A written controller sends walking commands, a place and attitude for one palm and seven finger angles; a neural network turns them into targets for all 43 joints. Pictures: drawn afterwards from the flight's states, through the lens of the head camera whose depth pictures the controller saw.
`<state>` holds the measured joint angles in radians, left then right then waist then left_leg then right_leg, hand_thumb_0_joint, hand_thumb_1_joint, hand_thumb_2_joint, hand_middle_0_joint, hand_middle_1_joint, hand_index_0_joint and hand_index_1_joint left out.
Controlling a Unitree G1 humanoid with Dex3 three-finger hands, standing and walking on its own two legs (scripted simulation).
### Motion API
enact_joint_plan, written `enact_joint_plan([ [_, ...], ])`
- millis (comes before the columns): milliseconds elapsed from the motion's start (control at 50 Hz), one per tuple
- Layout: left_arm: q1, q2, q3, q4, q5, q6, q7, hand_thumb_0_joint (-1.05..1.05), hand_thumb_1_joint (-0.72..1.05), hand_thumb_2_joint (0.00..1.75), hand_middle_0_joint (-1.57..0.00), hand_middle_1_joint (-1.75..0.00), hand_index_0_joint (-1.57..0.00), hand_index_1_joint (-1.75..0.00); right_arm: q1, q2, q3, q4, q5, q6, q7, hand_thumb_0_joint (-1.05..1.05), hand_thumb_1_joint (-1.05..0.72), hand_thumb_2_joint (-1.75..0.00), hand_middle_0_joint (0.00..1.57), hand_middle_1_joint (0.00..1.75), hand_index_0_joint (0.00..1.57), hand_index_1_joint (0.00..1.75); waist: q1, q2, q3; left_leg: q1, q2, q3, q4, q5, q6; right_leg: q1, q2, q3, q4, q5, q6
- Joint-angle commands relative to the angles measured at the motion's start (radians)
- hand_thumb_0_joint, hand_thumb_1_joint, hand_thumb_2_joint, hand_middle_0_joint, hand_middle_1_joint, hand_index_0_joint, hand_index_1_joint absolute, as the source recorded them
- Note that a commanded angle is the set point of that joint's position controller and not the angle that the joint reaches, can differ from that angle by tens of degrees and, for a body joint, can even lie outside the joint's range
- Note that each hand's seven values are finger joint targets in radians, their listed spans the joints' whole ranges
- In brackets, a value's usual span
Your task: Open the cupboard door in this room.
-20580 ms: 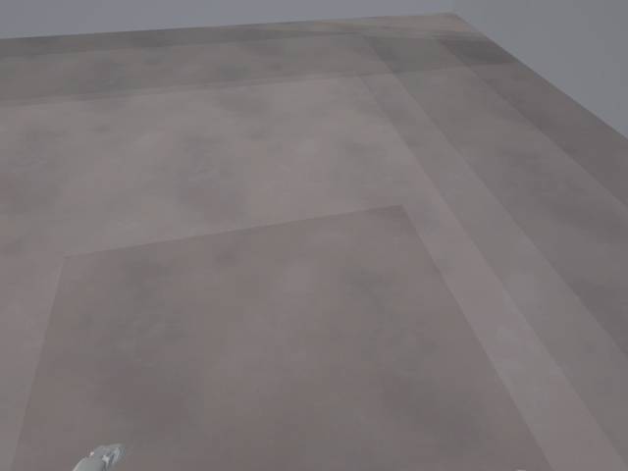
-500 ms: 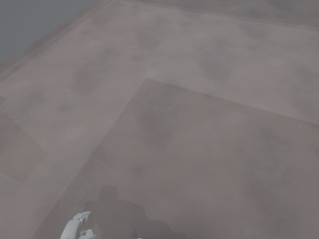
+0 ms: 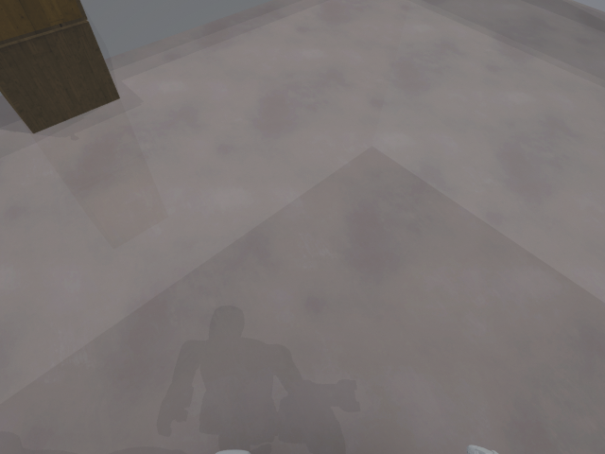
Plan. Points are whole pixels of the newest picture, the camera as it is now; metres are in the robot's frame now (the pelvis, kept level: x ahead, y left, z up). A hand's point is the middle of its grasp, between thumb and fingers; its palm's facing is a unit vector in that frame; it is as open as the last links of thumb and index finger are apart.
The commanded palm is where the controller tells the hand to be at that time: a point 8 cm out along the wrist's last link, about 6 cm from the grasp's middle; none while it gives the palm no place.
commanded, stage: turn or walk to find it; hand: left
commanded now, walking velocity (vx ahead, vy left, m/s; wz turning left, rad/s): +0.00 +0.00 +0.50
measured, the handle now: out of the picture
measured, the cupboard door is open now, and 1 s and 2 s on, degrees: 0 0 0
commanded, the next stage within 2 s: none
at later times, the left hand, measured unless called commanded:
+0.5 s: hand out of the picture +0.09 +0.19 -0.13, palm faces +0.21 -0.93 -0.30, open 7.4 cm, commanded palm none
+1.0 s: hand out of the picture -0.12 +0.12 -0.14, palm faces +0.58 -0.78 -0.25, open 7.4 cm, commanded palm none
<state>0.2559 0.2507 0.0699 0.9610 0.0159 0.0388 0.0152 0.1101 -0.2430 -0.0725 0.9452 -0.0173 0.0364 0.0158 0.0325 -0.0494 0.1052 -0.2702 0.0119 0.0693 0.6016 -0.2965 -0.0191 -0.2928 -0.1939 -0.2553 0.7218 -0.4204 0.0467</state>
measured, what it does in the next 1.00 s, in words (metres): steps on the spot, turning left: right foot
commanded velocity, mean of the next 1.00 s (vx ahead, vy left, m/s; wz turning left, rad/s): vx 0.15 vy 0.00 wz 0.49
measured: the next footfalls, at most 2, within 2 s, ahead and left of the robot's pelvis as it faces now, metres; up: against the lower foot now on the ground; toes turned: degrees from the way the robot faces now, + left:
right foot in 0.48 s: +0.06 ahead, -0.12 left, +0.00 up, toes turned +9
left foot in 1.14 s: +0.08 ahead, +0.20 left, +0.00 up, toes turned +42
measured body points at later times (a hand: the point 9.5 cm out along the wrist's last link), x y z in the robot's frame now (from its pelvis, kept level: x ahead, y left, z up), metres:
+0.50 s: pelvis +0.00 -0.03 +0.01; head +0.04 -0.06 +0.45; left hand +0.08 +0.24 -0.11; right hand +0.09 -0.27 -0.16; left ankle -0.01 +0.11 -0.72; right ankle +0.02 -0.13 -0.73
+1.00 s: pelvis +0.04 -0.01 +0.02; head +0.07 +0.00 +0.47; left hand -0.15 +0.16 -0.12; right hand +0.25 -0.18 -0.13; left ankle -0.01 +0.15 -0.67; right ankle +0.02 -0.13 -0.72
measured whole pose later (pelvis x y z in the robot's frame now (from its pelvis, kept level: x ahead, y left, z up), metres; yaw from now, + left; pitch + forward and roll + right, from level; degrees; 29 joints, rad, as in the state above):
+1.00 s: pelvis +0.04 -0.01 +0.02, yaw +31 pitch +0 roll +1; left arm 0.44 0.17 0.05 1.07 0.03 -0.05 0.01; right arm 0.13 -0.25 -0.08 0.99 -0.03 0.06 0.05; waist 0.06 0.02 0.05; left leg -0.51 0.10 0.06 0.91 -0.26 -0.04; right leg -0.03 -0.13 -0.36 0.37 -0.32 0.02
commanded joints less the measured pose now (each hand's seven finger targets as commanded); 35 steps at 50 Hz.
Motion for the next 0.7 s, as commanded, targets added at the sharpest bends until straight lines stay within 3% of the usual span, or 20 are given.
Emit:
enact_joint_plan([
  [0,-0.096,0.078,0.004,-0.123,0.002,0.001,0.009,0.0,0.9,0.9,-0.2,-0.3,-0.2,-0.3,0.195,-0.242,-0.045,-0.016,0.0,-0.018,-0.019,0.0,-0.9,-0.9,0.2,0.3,0.2,0.3,-0.109,0.283,-0.194,0.246,0.373,-0.36,-0.236,0.649,0.21,-0.258,0.047,0.195,0.376,-0.215,0.022],
  [20,-0.112,0.078,0.01,-0.114,0.0,0.001,0.007,0.0,0.9,0.9,-0.2,-0.3,-0.2,-0.3,0.139,-0.218,-0.041,-0.032,-0.004,-0.019,-0.029,0.0,-0.9,-0.9,0.2,0.3,0.2,0.3,-0.096,0.322,-0.145,0.208,0.327,-0.368,-0.244,0.577,0.205,-0.291,0.051,0.21,0.404,-0.16,0.027],
  [40,-0.117,0.092,0.014,-0.103,-0.001,-0.001,0.0,0.0,0.9,0.9,-0.2,-0.3,-0.2,-0.3,0.088,-0.192,-0.031,-0.046,-0.005,-0.019,-0.033,0.0,-0.9,-0.9,0.2,0.3,0.2,0.3,-0.08,0.28,-0.11,0.173,0.285,-0.335,-0.244,0.559,0.195,-0.292,0.054,0.227,0.418,-0.092,0.029],
  [80,-0.08,0.091,0.013,-0.082,-0.002,-0.005,-0.008,0.0,0.9,0.9,-0.2,-0.3,-0.2,-0.3,0.051,-0.17,-0.019,-0.059,-0.003,-0.027,-0.034,0.0,-0.9,-0.9,0.2,0.3,0.2,0.3,-0.048,0.231,-0.114,0.184,0.226,-0.274,-0.231,0.61,0.169,-0.272,0.073,0.22,0.418,-0.018,0.037],
  [120,-0.067,0.09,0.011,-0.075,-0.002,-0.007,-0.009,0.0,0.9,0.9,-0.2,-0.3,-0.2,-0.3,0.064,-0.17,-0.019,-0.062,0.0,-0.031,-0.033,0.0,-0.9,-0.9,0.2,0.3,0.2,0.3,-0.045,0.178,-0.14,0.198,0.212,-0.261,-0.236,0.598,0.165,-0.257,0.082,0.226,0.404,0.015,0.044],
  [180,-0.087,0.088,0.009,-0.087,-0.001,-0.005,-0.005,0.0,0.9,0.9,-0.2,-0.3,-0.2,-0.3,0.088,-0.172,-0.024,-0.061,0.001,-0.03,-0.03,0.0,-0.9,-0.9,0.2,0.3,0.2,0.3,-0.053,0.169,-0.141,0.2,0.21,-0.297,-0.249,0.539,0.173,-0.257,0.091,0.236,0.369,0.033,0.054],
  [300,-0.168,0.072,0.001,-0.133,-0.006,-0.009,0.0,0.0,0.9,0.9,-0.2,-0.3,-0.2,-0.3,0.12,-0.171,-0.035,-0.058,-0.008,-0.021,-0.026,0.0,-0.9,-0.9,0.2,0.3,0.2,0.3,-0.075,0.201,-0.115,0.147,0.21,-0.405,-0.24,0.474,0.195,-0.195,0.122,0.241,0.179,-0.031,0.047],
  [360,-0.13,0.061,0.0,-0.132,-0.013,-0.016,0.003,0.0,0.9,0.9,-0.2,-0.3,-0.2,-0.3,0.092,-0.173,-0.04,-0.069,-0.01,-0.015,-0.026,0.0,-0.9,-0.9,0.2,0.3,0.2,0.3,-0.056,0.231,-0.138,0.082,0.184,-0.434,-0.201,0.507,0.184,-0.064,0.156,0.224,0.015,-0.013,0.033],
  [400,-0.066,0.072,0.003,-0.117,-0.014,-0.026,0.004,0.0,0.9,0.9,-0.2,-0.3,-0.2,-0.3,0.076,-0.166,-0.044,-0.072,-0.006,-0.014,-0.024,0.0,-0.9,-0.9,0.2,0.3,0.2,0.3,-0.023,0.198,-0.164,0.028,0.15,-0.429,-0.144,0.478,0.154,0.063,0.172,0.212,-0.167,0.112,0.027],
  [420,-0.02,0.085,0.009,-0.106,-0.013,-0.035,0.006,0.0,0.9,0.9,-0.2,-0.3,-0.2,-0.3,0.07,-0.15,-0.042,-0.075,0.0,-0.014,-0.023,0.0,-0.9,-0.9,0.2,0.3,0.2,0.3,0.002,0.154,-0.186,-0.048,0.112,-0.408,-0.092,0.368,0.115,0.187,0.145,0.222,-0.306,0.223,0.024],
  [440,0.016,0.153,0.02,-0.102,-0.001,-0.047,0.013,0.0,0.9,0.9,-0.2,-0.3,-0.2,-0.3,0.091,-0.095,-0.034,-0.082,0.01,-0.015,-0.017,0.0,-0.9,-0.9,0.2,0.3,0.2,0.3,0.015,-0.026,-0.214,-0.203,0.024,-0.324,0.038,0.12,0.052,0.348,-0.02,0.37,-0.406,0.239,-0.017],
  [460,0.028,0.227,0.034,-0.106,0.01,-0.05,0.019,0.0,0.9,0.9,-0.2,-0.3,-0.2,-0.3,0.085,-0.048,-0.028,-0.105,0.008,-0.016,-0.016,0.0,-0.9,-0.9,0.2,0.3,0.2,0.3,0.024,-0.266,-0.185,-0.35,-0.107,-0.152,0.271,-0.276,-0.014,0.358,-0.264,0.618,-0.429,0.368,-0.128],
  [480,0.019,0.218,0.027,-0.119,0.0,-0.044,0.02,0.0,0.9,0.9,-0.2,-0.3,-0.2,-0.3,0.077,-0.098,-0.041,-0.102,0.0,-0.005,-0.018,0.0,-0.9,-0.9,0.2,0.3,0.2,0.3,0.018,-0.177,-0.162,-0.309,-0.064,-0.183,0.445,-0.308,-0.009,0.206,-0.304,0.59,-0.434,0.39,-0.191],
  [500,-0.053,0.17,0.031,-0.132,-0.002,-0.048,0.027,0.0,0.9,0.9,-0.2,-0.3,-0.2,-0.3,0.1,-0.104,-0.046,-0.084,-0.003,0.009,-0.016,0.0,-0.9,-0.9,0.2,0.3,0.2,0.3,-0.015,-0.192,-0.132,-0.297,-0.034,-0.212,0.538,-0.248,-0.005,0.13,-0.263,0.528,-0.461,0.289,-0.187],
  [520,-0.107,0.146,0.023,-0.146,-0.003,-0.045,0.024,0.0,0.9,0.9,-0.2,-0.3,-0.2,-0.3,0.106,-0.099,-0.048,-0.055,-0.006,0.018,-0.009,0.0,-0.9,-0.9,0.2,0.3,0.2,0.3,-0.034,-0.128,-0.08,-0.293,-0.024,-0.191,0.611,-0.184,-0.01,0.078,-0.204,0.477,-0.467,0.209,-0.168],
  [540,-0.14,0.118,0.011,-0.156,-0.004,-0.046,0.02,0.0,0.9,0.9,-0.2,-0.3,-0.2,-0.3,0.128,-0.09,-0.046,-0.035,-0.009,0.021,-0.002,0.0,-0.9,-0.9,0.2,0.3,0.2,0.3,-0.058,-0.095,-0.059,-0.298,-0.013,-0.173,0.646,-0.12,-0.019,0.075,-0.147,0.39,-0.446,0.232,-0.144],
  [560,-0.132,0.094,0.005,-0.153,-0.005,-0.054,0.016,0.0,0.9,0.9,-0.2,-0.3,-0.2,-0.3,0.153,-0.079,-0.04,-0.023,-0.012,0.021,0.003,0.0,-0.9,-0.9,0.2,0.3,0.2,0.3,-0.06,-0.083,-0.07,-0.306,-0.007,-0.154,0.659,-0.069,-0.029,0.107,-0.115,0.331,-0.443,0.256,-0.124],
  [600,-0.072,0.086,0.005,-0.128,-0.006,-0.066,0.012,0.0,0.9,0.9,-0.2,-0.3,-0.2,-0.3,0.165,-0.069,-0.037,-0.015,-0.014,0.02,0.011,0.0,-0.9,-0.9,0.2,0.3,0.2,0.3,-0.047,-0.091,-0.094,-0.34,0.006,-0.13,0.671,-0.005,-0.043,0.186,-0.101,0.284,-0.466,0.208,-0.099],
  [640,-0.011,0.087,0.007,-0.1,-0.004,-0.076,0.01,0.0,0.9,0.9,-0.2,-0.3,-0.2,-0.3,0.128,-0.073,-0.037,-0.019,-0.018,0.019,0.017,0.0,-0.9,-0.9,0.2,0.3,0.2,0.3,-0.021,-0.119,-0.068,-0.375,0.028,-0.119,0.67,0.025,-0.053,0.204,-0.117,0.292,-0.507,0.117,-0.095],
  [680,0.038,0.087,0.009,-0.076,-0.001,-0.086,0.01,0.0,0.9,0.9,-0.2,-0.3,-0.2,-0.3,0.092,-0.075,-0.034,-0.026,-0.02,0.015,0.021,0.0,-0.9,-0.9,0.2,0.3,0.2,0.3,-0.003,-0.106,-0.052,-0.412,0.05,-0.116,0.65,0.038,-0.055,0.24,-0.142,0.306,-0.532,0.06,-0.107],
])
